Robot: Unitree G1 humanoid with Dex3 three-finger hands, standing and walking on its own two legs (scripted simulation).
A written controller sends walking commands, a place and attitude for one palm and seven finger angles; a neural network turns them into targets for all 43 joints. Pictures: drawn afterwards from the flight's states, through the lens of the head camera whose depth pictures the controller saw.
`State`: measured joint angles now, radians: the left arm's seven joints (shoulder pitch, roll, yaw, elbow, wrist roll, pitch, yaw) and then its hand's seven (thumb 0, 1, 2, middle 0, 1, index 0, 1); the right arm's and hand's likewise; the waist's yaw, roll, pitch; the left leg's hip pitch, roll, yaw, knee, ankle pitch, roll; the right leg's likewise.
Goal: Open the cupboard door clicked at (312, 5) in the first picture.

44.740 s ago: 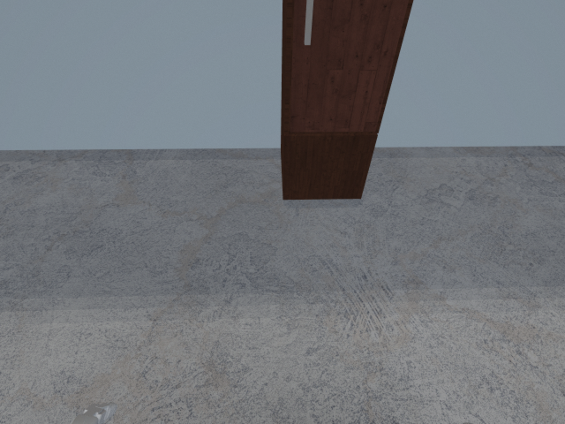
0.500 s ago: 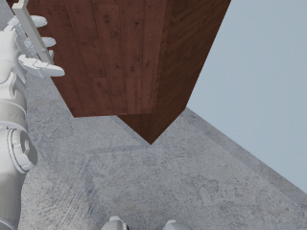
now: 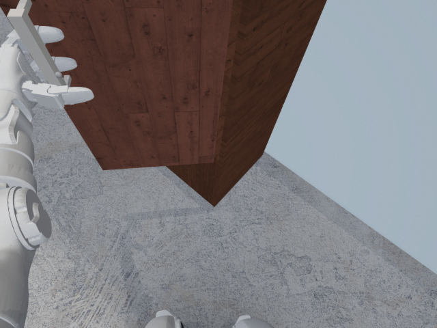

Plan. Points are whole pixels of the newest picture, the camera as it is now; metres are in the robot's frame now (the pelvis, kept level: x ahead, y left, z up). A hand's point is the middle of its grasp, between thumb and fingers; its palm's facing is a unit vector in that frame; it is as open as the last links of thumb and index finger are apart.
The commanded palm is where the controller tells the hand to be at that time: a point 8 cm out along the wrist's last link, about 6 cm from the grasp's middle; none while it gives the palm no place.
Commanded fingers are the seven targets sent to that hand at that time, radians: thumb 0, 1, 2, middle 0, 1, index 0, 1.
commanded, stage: close the thumb around the handle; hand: left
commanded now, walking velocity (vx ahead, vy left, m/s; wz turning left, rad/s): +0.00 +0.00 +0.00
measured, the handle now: (47, 54) +0.57 +0.24 +0.14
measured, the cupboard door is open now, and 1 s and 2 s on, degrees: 48 56 98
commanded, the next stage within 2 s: pull the door open along its arc in 0.48 s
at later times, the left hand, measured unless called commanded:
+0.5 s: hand (57, 76) +0.52 +0.22 +0.14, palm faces +0.01 -1.00 +0.01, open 5.4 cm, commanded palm +0.50 +0.26 +0.13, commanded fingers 0.00 0.90 0.90 -0.40 -1.35 -0.40 -1.35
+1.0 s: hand (56, 98) +0.47 +0.21 +0.14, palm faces -0.04 -1.00 +0.01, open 5.6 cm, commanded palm +0.41 +0.26 +0.13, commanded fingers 0.00 0.90 0.90 -0.40 -1.35 -0.40 -1.35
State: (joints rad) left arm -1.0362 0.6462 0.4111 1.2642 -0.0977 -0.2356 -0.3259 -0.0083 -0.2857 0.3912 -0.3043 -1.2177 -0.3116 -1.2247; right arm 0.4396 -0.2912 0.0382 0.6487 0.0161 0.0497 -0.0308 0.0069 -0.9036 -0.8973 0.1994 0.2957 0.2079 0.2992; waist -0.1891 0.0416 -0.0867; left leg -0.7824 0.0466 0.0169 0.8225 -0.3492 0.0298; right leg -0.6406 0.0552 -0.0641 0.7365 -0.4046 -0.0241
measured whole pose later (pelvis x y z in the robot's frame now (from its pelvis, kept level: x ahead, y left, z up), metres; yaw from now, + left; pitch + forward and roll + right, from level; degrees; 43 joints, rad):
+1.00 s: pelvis +0.01 +0.01 +0.01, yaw -2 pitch +14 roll -2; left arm -0.67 0.50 0.41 0.91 -0.20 -0.20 -0.35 0.01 0.75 0.77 -0.35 -1.34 -0.36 -1.35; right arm 0.44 -0.29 0.02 0.59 0.05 0.09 -0.02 0.01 -0.90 -0.90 0.20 0.30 0.21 0.30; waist -0.14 0.05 -0.13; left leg -0.65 0.05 0.07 0.76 -0.36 0.04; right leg -0.53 0.05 -0.01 0.69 -0.40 -0.01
